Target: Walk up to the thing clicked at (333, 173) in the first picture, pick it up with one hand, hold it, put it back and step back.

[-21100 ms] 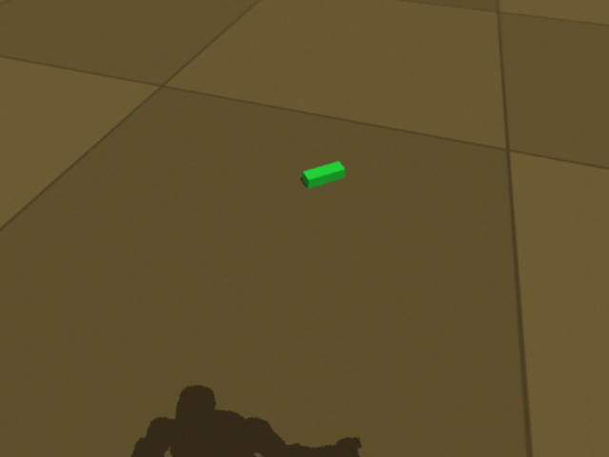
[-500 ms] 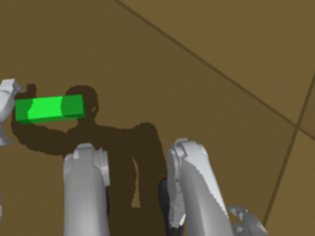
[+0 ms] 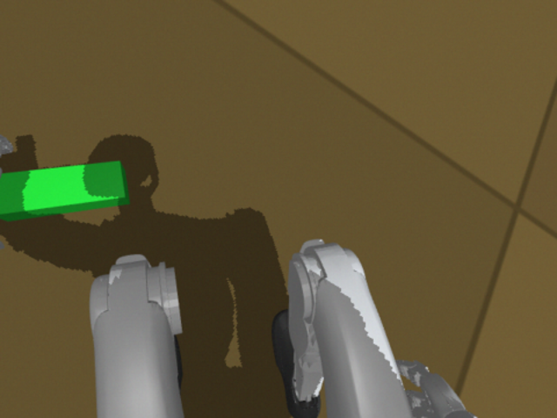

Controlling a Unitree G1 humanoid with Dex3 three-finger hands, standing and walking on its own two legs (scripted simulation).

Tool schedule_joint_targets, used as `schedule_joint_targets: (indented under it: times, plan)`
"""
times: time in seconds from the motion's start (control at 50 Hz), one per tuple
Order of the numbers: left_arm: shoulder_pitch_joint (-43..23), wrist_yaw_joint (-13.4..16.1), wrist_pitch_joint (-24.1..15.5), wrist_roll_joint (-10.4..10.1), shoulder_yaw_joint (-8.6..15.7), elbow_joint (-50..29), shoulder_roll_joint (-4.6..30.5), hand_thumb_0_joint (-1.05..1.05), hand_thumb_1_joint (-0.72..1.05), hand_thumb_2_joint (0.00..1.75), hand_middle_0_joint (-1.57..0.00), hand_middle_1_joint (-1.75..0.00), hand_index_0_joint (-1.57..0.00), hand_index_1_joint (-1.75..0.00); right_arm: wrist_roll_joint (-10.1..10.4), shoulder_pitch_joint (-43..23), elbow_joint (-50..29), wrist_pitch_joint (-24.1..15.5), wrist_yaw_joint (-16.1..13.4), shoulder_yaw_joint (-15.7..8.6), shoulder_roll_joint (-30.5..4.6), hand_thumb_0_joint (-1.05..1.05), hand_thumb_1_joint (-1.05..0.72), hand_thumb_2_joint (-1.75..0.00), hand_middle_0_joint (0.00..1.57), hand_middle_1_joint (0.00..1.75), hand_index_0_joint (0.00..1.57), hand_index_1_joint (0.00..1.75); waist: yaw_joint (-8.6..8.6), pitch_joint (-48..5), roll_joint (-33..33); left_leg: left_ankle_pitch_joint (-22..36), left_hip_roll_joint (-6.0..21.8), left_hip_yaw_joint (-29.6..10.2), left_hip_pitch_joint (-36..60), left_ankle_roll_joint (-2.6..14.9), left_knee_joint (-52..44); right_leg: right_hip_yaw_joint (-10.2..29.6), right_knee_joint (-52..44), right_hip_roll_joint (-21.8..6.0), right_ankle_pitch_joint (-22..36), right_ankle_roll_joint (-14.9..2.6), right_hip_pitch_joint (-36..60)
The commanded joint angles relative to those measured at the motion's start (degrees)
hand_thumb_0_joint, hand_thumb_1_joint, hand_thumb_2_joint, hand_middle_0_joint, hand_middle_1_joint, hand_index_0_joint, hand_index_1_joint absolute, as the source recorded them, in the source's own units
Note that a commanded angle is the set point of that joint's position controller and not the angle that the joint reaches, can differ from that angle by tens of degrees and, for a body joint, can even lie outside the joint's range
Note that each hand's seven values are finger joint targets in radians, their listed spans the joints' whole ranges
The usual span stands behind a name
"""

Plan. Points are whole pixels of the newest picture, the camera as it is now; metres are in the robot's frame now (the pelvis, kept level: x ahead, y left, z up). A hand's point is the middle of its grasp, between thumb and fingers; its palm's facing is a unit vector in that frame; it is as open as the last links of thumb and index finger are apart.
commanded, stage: rise first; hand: left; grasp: from above
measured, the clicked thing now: (64, 190) +0.45 +0.32 -0.30
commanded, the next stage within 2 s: approach in 1.74 s
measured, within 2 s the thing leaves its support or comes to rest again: neither
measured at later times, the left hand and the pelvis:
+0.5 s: hand out of the picture +0.40 +0.36 -0.18, palm faces -0.43 -0.12 -0.90, open 14.2 cm; pelvis +0.00 +0.00 +0.00, yaw -1 degrees
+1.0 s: hand (1, 197) +0.41 +0.36 -0.19, palm faces -0.43 -0.12 -0.90, open 14.2 cm; pelvis +0.00 +0.00 -0.01, yaw -1 degrees
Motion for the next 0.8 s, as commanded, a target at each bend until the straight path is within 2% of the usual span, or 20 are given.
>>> schedule_joint_targets:
  times: [0.0,0.02,0.12,0.2,0.22,0.24,0.3,0.38,0.4,0.46,0.48,0.54,0.64,0.7,0.74,0.78]
  plan:
    - [-14.09,2.17,0.11,-1.63,1.56,-8.24,16.65,0.0,-0.57,1.03,-0.06,-1.02,-0.05,-1.02,0.18,10.47,-1.02,-0.39,-0.66,-4.03,-14.01,0.0,-0.9,-0.9,0.2,0.3,0.2,0.3,0.51,-38.82,17.91,11.59,-0.43,5.45,32.57,2.51,-13.17,-3.57,-13.73,1.12,14.21,-3.4,15.5]
    - [-12.61,2.13,0.27,-1.47,2.32,-7.59,17.35,0.0,-0.57,1.02,-0.06,-1.02,-0.06,-1.02,0.29,10.37,-0.98,-0.3,-0.68,-4.06,-14.13,0.0,-0.9,-0.9,0.2,0.3,0.2,0.3,1.07,-39.04,17.91,12.7,-0.41,5.58,33.21,2.55,-12.87,-3.44,-13.71,1.11,14.98,-3.33,15.85]
    - [-13.51,2.19,0.18,-1.73,2.85,-8.11,18.39,0.0,-0.56,1.01,-0.06,-1.03,-0.06,-1.03,0.29,10.91,-1.37,-0.13,-0.44,-3.95,-14.35,0.0,-0.9,-0.9,0.2,0.3,0.2,0.3,0.63,-39.0,17.19,12.05,-0.38,5.6,31.18,2.65,-12.5,-3.46,-13.75,1.3,15.06,-3.37,16.74]
    - [-13.79,2.28,0.09,-1.2,2.0,-6.79,17.75,0.0,-0.57,1.02,-0.06,-1.03,-0.06,-1.03,0.15,10.67,-1.42,-0.17,-0.31,-3.38,-14.31,0.0,-0.9,-0.9,0.2,0.3,0.2,0.3,0.14,-36.32,17.8,9.85,-0.43,5.37,29.85,2.58,-12.92,-3.8,-13.67,1.37,13.05,-3.55,15.35]
    - [-13.69,2.33,0.01,-1.31,2.37,-6.84,17.77,0.0,-0.61,1.1,-0.07,-0.98,-0.03,-1.02,0.13,10.72,-1.51,-0.11,-0.34,-3.43,-14.52,0.0,-0.91,-0.9,0.2,0.3,0.2,0.3,0.14,-36.49,17.69,10.08,-0.35,5.22,30.59,2.56,-13.11,-4.0,-13.74,1.34,13.05,-3.46,15.29]
    - [-13.14,2.48,0.04,-1.34,2.44,-6.66,17.4,0.0,-0.59,1.05,-0.06,-1.01,-0.05,-1.02,0.25,10.51,-1.5,-0.14,-0.33,-3.42,-14.67,0.0,-0.9,-0.9,0.2,0.3,0.2,0.3,0.25,-36.62,18.56,10.35,-0.36,4.87,31.86,2.38,-13.56,-4.35,-13.15,1.24,12.97,-3.4,14.59]
    - [-14.29,2.65,-0.03,-1.23,1.2,-6.96,16.48,0.0,-0.59,1.05,-0.06,-1.02,-0.05,-1.03,0.5,10.35,-1.51,-0.37,-0.26,-3.58,-14.86,0.0,-0.9,-0.9,0.2,0.3,0.2,0.3,-0.45,-35.97,20.29,9.9,-0.22,4.21,32.8,2.09,-14.03,-4.61,-12.48,1.05,12.77,-3.52,12.7]
    - [-14.09,3.31,-0.16,-0.5,1.51,-6.36,17.01,0.0,-0.59,1.04,-0.07,-1.02,-0.05,-1.03,0.25,10.83,-1.37,-0.51,-0.12,-3.06,-14.6,0.0,-0.91,-0.9,0.2,0.3,0.2,0.3,-0.53,-36.59,19.73,12.1,-0.39,5.11,32.15,2.29,-12.7,-4.16,-12.98,1.31,15.0,-3.3,15.04]
    - [-14.54,3.73,-0.15,-0.58,2.48,-6.5,17.69,0.0,-0.58,1.04,-0.06,-1.02,-0.05,-1.03,0.08,11.03,-1.18,-0.44,-0.12,-3.14,-15.1,0.0,-0.9,-0.9,0.2,0.3,0.2,0.3,-0.77,-37.52,18.91,12.09,-0.35,4.75,32.47,2.29,-12.77,-4.53,-12.68,1.3,14.87,-3.21,14.79]
    - [-15.24,4.04,0.05,-0.55,0.96,-4.96,16.29,0.0,-0.59,1.04,-0.06,-1.02,-0.05,-1.04,0.11,10.68,-1.26,-0.87,-0.05,-2.94,-14.75,0.0,-0.91,-0.9,0.2,0.3,0.2,0.3,-1.49,-35.46,19.31,10.68,-0.3,5.01,31.08,2.37,-12.47,-4.32,-13.02,1.25,14.02,-3.24,13.95]
    - [-15.95,4.16,0.11,-0.35,1.09,-4.52,17.02,0.0,-0.59,1.05,-0.06,-1.02,-0.05,-1.03,0.15,10.78,-1.21,-0.93,-0.09,-2.73,-14.81,0.0,-0.9,-0.9,0.2,0.3,0.2,0.3,-1.82,-35.33,17.79,9.67,-0.31,4.95,29.93,2.45,-12.33,-4.28,-13.47,1.39,13.32,-3.37,13.93]
    - [-15.47,4.68,0.53,-0.26,1.98,-4.37,18.08,0.0,-0.59,1.05,-0.07,-1.01,-0.05,-1.03,0.01,11.12,-1.08,-1.27,-0.01,-2.54,-14.91,0.0,-0.91,-0.9,0.2,0.3,0.2,0.3,-1.24,-36.43,18.56,10.68,-0.38,5.27,30.63,2.43,-11.98,-4.01,-13.24,1.32,14.15,-3.28,15.24]
    - [-16.87,4.71,1.45,-0.4,0.98,-3.23,17.22,0.0,-0.59,1.05,-0.06,-1.02,-0.05,-1.03,0.02,10.94,-1.27,-1.79,0.05,-2.27,-15.01,0.0,-0.91,-0.9,0.2,0.3,0.2,0.3,-2.15,-35.58,18.62,8.85,-0.24,4.88,29.97,2.41,-12.19,-4.52,-13.0,1.38,12.71,-3.42,13.82]
    - [-16.04,4.73,1.64,-0.32,1.53,-1.65,18.18,0.0,-0.58,1.04,-0.07,-1.02,-0.06,-1.03,0.01,10.94,-1.38,-1.94,0.01,-1.83,-15.14,0.0,-0.9,-0.9,0.2,0.3,0.2,0.3,-1.76,-34.27,18.79,8.38,-0.41,5.0,28.93,2.42,-12.37,-4.51,-12.77,1.28,12.2,-3.42,13.98]
    - [-16.71,4.52,1.6,-0.27,0.77,-1.29,18.17,0.0,-0.59,1.05,-0.07,-1.02,-0.05,-1.03,-0.07,10.41,-1.43,-2.04,0.1,-1.53,-15.03,0.0,-0.91,-0.9,0.2,0.3,0.2,0.3,-2.24,-33.9,18.82,7.61,-0.35,5.05,28.2,2.46,-11.94,-4.45,-13.18,1.43,11.71,-3.43,13.75]
    - [-16.92,4.55,1.34,-0.31,1.22,-1.95,18.58,0.0,-0.58,1.04,-0.06,-1.03,-0.06,-1.04,-0.24,10.93,-1.57,-2.1,0.08,-1.28,-15.25,0.0,-0.9,-0.9,0.2,0.3,0.2,0.3,-2.37,-34.87,18.7,8.23,-0.43,4.95,28.22,2.5,-11.95,-4.67,-12.88,1.44,12.3,-3.34,14.75]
